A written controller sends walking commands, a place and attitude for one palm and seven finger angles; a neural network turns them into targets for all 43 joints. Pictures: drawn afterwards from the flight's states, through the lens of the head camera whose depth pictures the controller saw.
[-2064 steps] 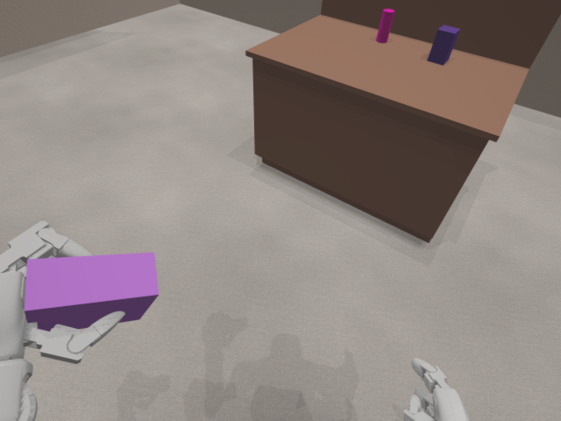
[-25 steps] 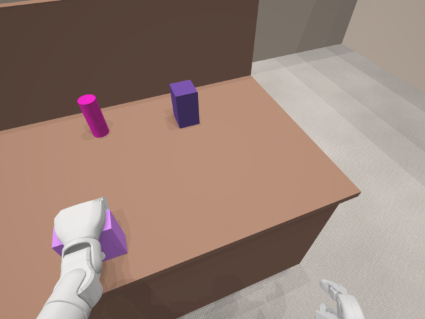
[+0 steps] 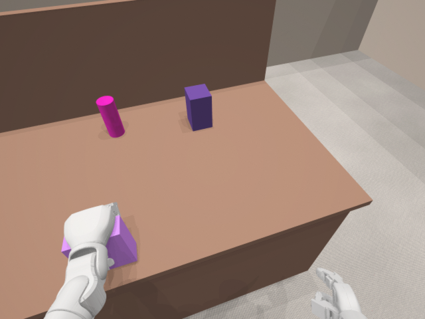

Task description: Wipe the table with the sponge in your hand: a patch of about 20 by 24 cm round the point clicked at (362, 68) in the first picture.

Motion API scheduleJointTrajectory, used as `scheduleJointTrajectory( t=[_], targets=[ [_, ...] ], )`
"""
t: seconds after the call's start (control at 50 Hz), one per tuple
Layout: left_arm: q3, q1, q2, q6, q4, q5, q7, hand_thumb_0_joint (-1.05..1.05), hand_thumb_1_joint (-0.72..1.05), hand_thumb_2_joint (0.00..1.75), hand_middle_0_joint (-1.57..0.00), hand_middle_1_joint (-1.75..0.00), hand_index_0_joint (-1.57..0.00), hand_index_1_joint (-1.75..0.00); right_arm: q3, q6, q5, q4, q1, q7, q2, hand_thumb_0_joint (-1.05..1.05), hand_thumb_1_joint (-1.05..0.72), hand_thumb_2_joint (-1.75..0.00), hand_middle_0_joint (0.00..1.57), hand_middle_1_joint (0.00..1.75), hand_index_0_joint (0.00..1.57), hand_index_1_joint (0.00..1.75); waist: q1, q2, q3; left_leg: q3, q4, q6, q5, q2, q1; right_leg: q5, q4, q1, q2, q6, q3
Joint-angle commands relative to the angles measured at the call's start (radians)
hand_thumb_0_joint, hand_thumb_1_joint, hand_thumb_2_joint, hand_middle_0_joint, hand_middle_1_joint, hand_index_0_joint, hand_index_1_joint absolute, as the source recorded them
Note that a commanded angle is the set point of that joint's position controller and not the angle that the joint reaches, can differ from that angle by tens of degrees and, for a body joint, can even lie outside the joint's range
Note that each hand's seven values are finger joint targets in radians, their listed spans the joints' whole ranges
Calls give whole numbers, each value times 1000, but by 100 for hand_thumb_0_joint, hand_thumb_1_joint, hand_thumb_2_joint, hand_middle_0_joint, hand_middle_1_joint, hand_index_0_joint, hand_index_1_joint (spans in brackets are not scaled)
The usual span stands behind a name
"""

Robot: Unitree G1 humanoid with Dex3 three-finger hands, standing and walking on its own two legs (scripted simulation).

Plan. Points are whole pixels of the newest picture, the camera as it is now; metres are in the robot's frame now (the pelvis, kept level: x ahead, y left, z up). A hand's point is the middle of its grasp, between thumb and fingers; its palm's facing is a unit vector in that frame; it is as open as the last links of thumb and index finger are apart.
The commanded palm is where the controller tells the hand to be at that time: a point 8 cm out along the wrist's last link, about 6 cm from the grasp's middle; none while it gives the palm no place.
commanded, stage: lift the sponge slowly off the table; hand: left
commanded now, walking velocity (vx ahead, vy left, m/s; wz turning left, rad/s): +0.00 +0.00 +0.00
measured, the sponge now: (106, 250) +0.25 +0.27 -0.06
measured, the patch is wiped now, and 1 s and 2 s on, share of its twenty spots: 1.00 1.00 1.00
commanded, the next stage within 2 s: bring the sponge back beside the body in 1.32 s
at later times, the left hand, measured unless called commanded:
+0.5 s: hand (102, 228) +0.27 +0.26 +0.02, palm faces -0.07 -0.11 -0.99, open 9.3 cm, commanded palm +0.25 +0.25 +0.09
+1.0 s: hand (98, 216) +0.28 +0.25 +0.05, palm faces -0.06 -0.10 -0.99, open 9.3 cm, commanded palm +0.26 +0.25 +0.12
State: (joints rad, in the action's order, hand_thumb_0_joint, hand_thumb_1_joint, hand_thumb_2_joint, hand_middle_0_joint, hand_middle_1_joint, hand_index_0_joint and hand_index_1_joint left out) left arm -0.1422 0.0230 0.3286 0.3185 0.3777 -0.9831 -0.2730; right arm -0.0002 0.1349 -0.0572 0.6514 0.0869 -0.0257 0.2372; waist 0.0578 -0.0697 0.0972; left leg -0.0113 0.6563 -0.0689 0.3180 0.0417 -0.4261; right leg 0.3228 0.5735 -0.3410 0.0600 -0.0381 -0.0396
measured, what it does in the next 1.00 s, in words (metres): stands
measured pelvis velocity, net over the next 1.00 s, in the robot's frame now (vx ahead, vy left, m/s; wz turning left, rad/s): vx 0.00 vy -0.02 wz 0.00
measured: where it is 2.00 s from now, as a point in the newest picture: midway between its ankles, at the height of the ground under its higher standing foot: outside the picture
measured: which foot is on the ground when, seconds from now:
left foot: down 0.00-1.00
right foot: down 0.00-1.00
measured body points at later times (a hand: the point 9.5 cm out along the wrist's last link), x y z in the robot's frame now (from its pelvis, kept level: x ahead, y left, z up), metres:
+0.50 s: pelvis +0.00 -0.01 +0.01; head -0.01 -0.03 +0.46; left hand +0.27 +0.26 +0.07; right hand +0.20 -0.24 -0.09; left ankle +0.01 +0.07 -0.73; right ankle -0.02 -0.10 -0.73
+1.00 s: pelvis +0.00 -0.02 +0.01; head -0.01 -0.05 +0.46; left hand +0.28 +0.26 +0.11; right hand +0.22 -0.24 -0.08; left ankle +0.01 +0.07 -0.73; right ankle -0.02 -0.10 -0.73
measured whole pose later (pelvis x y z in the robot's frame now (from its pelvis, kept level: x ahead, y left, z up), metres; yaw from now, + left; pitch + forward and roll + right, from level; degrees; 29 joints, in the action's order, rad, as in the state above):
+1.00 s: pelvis +0.00 -0.02 +0.01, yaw +0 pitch +0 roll -1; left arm -0.13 0.10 0.39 0.33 0.27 -0.95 -0.11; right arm -0.02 0.11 -0.06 0.68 0.04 -0.06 0.26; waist 0.08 -0.09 0.04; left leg -0.02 0.48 -0.04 0.24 0.03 -0.25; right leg 0.25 0.41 -0.17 0.07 -0.06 -0.03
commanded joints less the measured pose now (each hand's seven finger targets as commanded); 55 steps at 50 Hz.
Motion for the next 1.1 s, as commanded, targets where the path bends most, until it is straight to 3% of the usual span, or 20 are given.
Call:
scheduleJointTrajectory(
  t=[0.0,0.02,0.08,0.1,0.18,0.22,0.28,0.3,0.38,0.4,0.48,0.5,0.76,0.8,0.84,0.86,0.9,0.96,0.98,1.08],
  targets=[
    [104,352,207,-21,-242,-28,-44,0,10,130,-120,-160,-120,-160,46,-54,-2,-142,-140,-16,129,0,-90,-90,20,30,20,30,-11,-23,222,-90,-109,21,-260,-24,202,-233,-76,18,7,-55,49],
    [90,345,192,-24,-257,-29,-43,0,10,130,-120,-160,-120,-160,46,-57,-3,-142,-143,-16,124,0,-90,-90,20,30,20,30,-2,-36,256,-90,-107,19,-274,-19,220,-248,-78,36,3,-54,45],
    [71,325,169,-16,-205,-24,-33,0,10,130,-120,-160,-120,-160,45,-58,-3,-138,-142,-17,125,0,-90,-90,20,30,20,30,-14,17,206,-84,-118,19,-253,-24,199,-229,-91,23,4,-50,42],
    [103,332,197,-12,-205,-18,-31,0,10,130,-120,-160,-120,-160,45,-57,-6,-136,-145,-16,131,0,-90,-90,20,30,20,30,-6,7,200,-89,-130,21,-244,-23,195,-215,-96,32,5,-54,47],
    [88,308,186,1,-214,-14,-15,0,10,130,-120,-160,-120,-160,41,-58,-6,-142,-156,-15,127,0,-90,-90,20,30,20,30,5,10,219,-79,-139,17,-261,-18,205,-245,-108,70,-2,-51,48],
    [122,330,229,5,-225,-20,-10,0,10,130,-120,-160,-120,-160,36,-54,-6,-138,-163,-16,132,0,-90,-90,20,30,20,30,14,9,231,-87,-146,17,-271,-14,208,-259,-113,96,-3,-53,51],
    [88,308,192,6,-238,-15,0,0,10,130,-120,-160,-120,-160,39,-59,-6,-146,-169,-14,128,0,-90,-90,20,30,20,30,6,13,197,-79,-153,15,-275,-19,217,-257,-122,85,-3,-51,50],
    [121,312,225,6,-259,-11,1,0,10,130,-120,-160,-120,-160,39,-60,-5,-145,-172,-13,134,0,-90,-90,20,30,20,30,14,0,209,-83,-161,16,-274,-19,221,-253,-126,100,-1,-54,58],
    [97,311,205,16,-257,-10,14,0,10,130,-120,-160,-120,-160,34,-61,-6,-146,-179,-15,130,0,-90,-90,20,30,20,30,10,24,186,-73,-170,12,-271,-15,221,-268,-140,112,-5,-49,61],
    [128,333,243,16,-273,-6,17,0,10,130,-120,-160,-120,-160,34,-61,-7,-143,-182,-16,136,0,-90,-90,20,30,20,30,13,12,187,-79,-179,14,-262,-16,219,-254,-144,121,-3,-53,67],
    [92,344,207,15,-287,-8,30,0,10,130,-120,-160,-120,-160,32,-67,-7,-143,-192,-20,128,0,-90,-90,20,30,20,30,10,21,185,-68,-183,9,-264,-13,244,-256,-159,125,-7,-49,65],
    [127,334,245,12,-304,-2,33,0,10,130,-120,-160,-120,-160,33,-69,-7,-145,-195,-20,133,0,-90,-90,20,30,20,30,20,6,199,-71,-187,9,-272,-11,245,-271,-162,149,-6,-53,76],
    [128,356,263,17,-310,2,92,0,10,130,-120,-160,-120,-160,16,-70,-7,-137,-228,-31,131,0,-90,-90,20,30,20,30,19,42,151,-58,-207,3,-277,2,265,-314,-208,183,-18,-44,92],
    [154,364,295,8,-341,12,96,0,10,130,-120,-160,-120,-160,20,-73,-6,-140,-227,-34,134,0,-90,-90,20,30,20,30,22,16,160,-55,-217,4,-268,2,265,-308,-210,203,-18,-46,105],
    [112,380,252,7,-336,13,105,0,10,130,-120,-160,-120,-160,16,-77,-7,-142,-230,-37,126,0,-90,-90,20,30,20,30,13,16,147,-50,-216,2,-272,1,274,-308,-215,189,-20,-42,94],
    [144,390,290,10,-316,5,108,0,10,130,-120,-160,-120,-160,14,-76,-7,-131,-227,-37,133,0,-90,-90,20,30,20,30,22,22,159,-59,-219,3,-277,3,277,-306,-219,199,-20,-44,93],
    [136,422,291,2,-354,7,112,0,10,130,-120,-160,-120,-160,17,-78,-7,-136,-230,-40,132,0,-90,-90,20,30,20,30,16,-14,170,-56,-226,3,-273,1,288,-287,-220,199,-16,-47,99],
    [143,370,284,6,-328,10,120,0,10,130,-120,-160,-120,-160,15,-82,-6,-136,-229,-38,131,0,-90,-90,20,30,20,30,30,24,192,-55,-217,2,-317,5,297,-364,-217,232,-23,-45,95],
    [140,385,289,7,-335,14,122,0,10,130,-120,-160,-120,-160,15,-79,-6,-136,-229,-38,134,0,-90,-90,20,30,20,30,18,38,182,-48,-219,3,-317,3,284,-383,-212,234,-24,-42,100],
    [164,346,310,33,-352,18,135,0,10,130,-120,-160,-120,-160,13,-73,-6,-141,-244,-33,138,0,-90,-90,20,30,20,30,30,31,182,-44,-225,3,-334,5,280,-423,-209,263,-31,-40,104]
  ],
)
